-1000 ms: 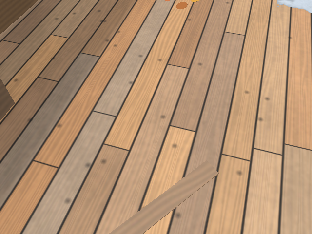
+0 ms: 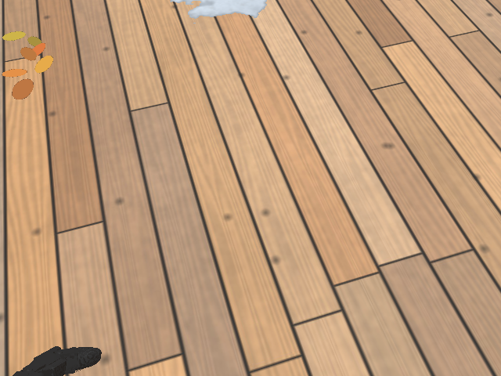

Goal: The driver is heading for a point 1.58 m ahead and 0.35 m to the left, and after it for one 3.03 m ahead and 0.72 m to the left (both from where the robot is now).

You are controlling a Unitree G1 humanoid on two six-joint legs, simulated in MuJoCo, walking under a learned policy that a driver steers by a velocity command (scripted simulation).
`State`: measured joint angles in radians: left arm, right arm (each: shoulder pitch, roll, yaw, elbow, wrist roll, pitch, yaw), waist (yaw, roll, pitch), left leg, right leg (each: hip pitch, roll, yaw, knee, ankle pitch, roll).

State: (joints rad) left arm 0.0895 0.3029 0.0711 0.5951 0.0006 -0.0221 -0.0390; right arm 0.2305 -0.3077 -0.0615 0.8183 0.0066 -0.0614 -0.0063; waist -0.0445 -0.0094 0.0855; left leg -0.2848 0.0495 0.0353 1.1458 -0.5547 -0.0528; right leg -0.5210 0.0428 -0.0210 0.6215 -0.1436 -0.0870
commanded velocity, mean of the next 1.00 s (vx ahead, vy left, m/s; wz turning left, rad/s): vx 0.05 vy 0.00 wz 0.06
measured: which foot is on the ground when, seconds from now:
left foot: up 0.00-0.36, down 0.38-0.68, up 0.70-0.92, down 0.94-1.00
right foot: down 0.00-0.94, up 0.96-1.00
